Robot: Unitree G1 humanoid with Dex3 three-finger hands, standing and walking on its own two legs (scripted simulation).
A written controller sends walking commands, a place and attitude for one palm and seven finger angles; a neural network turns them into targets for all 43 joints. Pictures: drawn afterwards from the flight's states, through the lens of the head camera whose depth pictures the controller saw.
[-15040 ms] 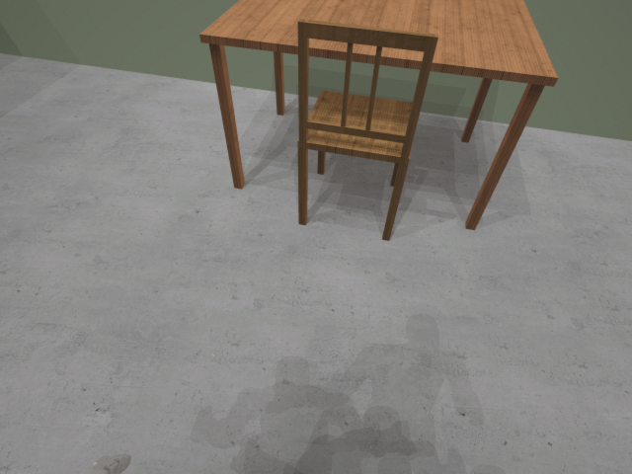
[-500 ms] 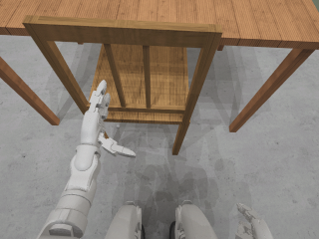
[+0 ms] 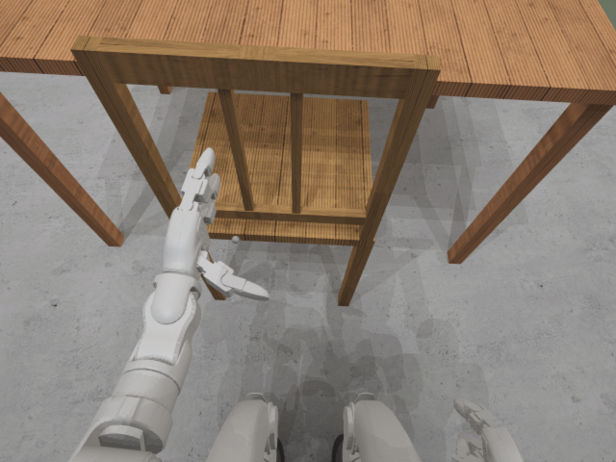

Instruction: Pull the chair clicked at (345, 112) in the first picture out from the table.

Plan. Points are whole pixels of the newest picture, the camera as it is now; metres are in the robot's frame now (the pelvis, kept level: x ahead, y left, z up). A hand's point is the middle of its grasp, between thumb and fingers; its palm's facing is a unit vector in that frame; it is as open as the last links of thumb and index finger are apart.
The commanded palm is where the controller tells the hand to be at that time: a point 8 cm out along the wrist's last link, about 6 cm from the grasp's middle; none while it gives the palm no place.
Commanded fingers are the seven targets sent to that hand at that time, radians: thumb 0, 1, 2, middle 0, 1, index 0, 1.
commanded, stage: aim the fingers beside a spindle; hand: left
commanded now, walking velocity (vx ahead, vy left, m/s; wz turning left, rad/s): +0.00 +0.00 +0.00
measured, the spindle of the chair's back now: (239, 158) +0.54 +0.11 +0.00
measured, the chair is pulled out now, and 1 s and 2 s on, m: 0.00 0.00 0.00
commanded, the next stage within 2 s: push the fingers through the gap in 0.12 s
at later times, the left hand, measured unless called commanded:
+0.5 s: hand (241, 221) +0.42 +0.10 +0.02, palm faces -0.07 -1.00 -0.03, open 16.9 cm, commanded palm +0.40 +0.15 +0.02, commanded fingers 0.00 -0.50 0.30 -0.06 -0.08 -0.06 -0.08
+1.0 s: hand (248, 195) +0.46 +0.09 +0.02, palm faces -0.04 -1.00 -0.05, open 16.9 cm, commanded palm +0.44 +0.14 +0.02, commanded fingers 0.00 -0.50 0.30 -0.06 -0.08 -0.06 -0.08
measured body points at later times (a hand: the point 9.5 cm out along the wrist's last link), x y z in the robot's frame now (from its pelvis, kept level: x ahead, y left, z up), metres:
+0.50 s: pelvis +0.00 +0.00 +0.00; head +0.13 +0.00 +0.43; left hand +0.41 +0.15 +0.02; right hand +0.11 -0.26 -0.12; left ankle +0.02 +0.08 -0.63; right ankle +0.03 -0.11 -0.63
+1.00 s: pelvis +0.00 -0.01 +0.00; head +0.14 -0.01 +0.42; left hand +0.46 +0.14 +0.03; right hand +0.07 -0.27 -0.13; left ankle +0.02 +0.08 -0.63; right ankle +0.03 -0.11 -0.63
